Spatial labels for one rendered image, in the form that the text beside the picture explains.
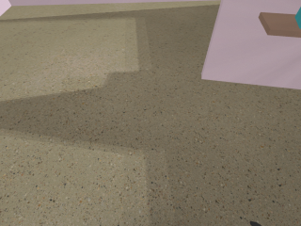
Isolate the table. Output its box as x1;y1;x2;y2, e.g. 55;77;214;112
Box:
258;12;301;38

